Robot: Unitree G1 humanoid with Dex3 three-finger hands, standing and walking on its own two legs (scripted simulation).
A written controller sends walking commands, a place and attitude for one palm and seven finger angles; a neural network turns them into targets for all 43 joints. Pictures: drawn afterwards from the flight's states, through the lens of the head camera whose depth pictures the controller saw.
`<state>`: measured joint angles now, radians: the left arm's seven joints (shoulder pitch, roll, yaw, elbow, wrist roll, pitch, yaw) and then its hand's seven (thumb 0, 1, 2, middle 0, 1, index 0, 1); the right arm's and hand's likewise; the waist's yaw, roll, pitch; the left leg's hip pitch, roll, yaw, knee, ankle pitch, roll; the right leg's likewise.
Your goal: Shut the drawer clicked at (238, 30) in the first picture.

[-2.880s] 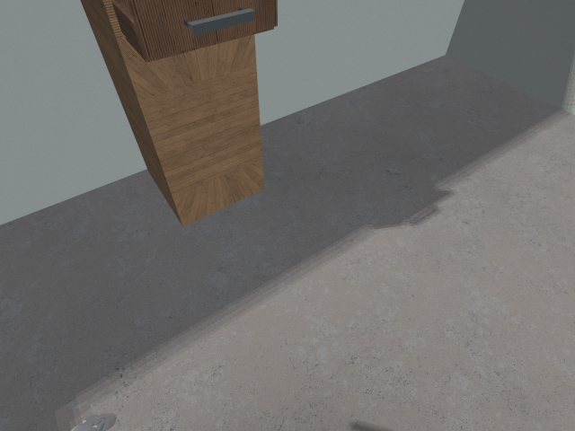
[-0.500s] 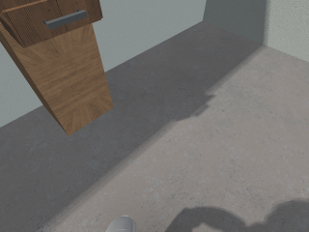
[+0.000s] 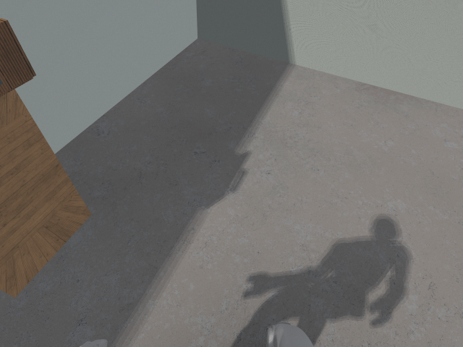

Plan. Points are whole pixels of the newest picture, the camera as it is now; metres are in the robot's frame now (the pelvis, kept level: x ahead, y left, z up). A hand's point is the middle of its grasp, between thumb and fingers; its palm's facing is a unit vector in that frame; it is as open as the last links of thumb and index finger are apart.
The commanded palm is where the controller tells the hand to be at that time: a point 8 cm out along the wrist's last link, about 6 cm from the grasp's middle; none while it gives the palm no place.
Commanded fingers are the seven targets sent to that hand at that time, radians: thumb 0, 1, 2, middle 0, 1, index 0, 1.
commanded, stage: walk to a spot facing it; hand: left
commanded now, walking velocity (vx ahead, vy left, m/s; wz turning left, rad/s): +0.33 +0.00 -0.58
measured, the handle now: out of the picture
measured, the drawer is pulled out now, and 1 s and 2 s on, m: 0.19 0.19 0.19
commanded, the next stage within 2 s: turn to face it in 1.00 s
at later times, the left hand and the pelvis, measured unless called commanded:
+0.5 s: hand (186, 255) +0.34 +0.12 -0.17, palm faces -0.26 -0.94 -0.22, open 7.1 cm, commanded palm none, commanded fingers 0.00 0.90 0.90 -0.20 -0.30 -0.20 -0.30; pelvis +0.21 -0.04 -0.01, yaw -15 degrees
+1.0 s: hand (215, 186) +0.56 +0.08 -0.18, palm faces -0.49 -0.87 -0.12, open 7.4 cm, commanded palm none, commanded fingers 0.00 0.90 0.90 -0.20 -0.30 -0.20 -0.30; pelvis +0.41 -0.04 +0.00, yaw -30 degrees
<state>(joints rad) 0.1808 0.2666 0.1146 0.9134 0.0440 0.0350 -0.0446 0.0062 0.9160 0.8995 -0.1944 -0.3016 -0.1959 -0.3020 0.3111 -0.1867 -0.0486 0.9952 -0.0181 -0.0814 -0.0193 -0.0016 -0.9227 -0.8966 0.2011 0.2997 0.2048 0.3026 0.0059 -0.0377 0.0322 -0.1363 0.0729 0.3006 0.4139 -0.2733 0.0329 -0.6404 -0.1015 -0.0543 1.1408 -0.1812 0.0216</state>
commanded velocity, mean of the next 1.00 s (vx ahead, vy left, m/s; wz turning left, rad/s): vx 0.26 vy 0.00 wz -0.50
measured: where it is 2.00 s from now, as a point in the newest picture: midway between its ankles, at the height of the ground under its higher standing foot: (261, 280)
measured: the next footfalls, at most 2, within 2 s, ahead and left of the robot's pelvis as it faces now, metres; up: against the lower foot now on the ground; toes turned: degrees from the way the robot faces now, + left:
right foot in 0.28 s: +0.23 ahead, -0.15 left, +0.00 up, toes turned -17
left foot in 0.64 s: +0.42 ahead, +0.06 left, +0.00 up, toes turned -9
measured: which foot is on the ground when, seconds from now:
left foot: down 0.00-0.28, up 0.30-0.62, down 0.64-1.00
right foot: up 0.00-0.26, down 0.28-0.64, up 0.66-1.00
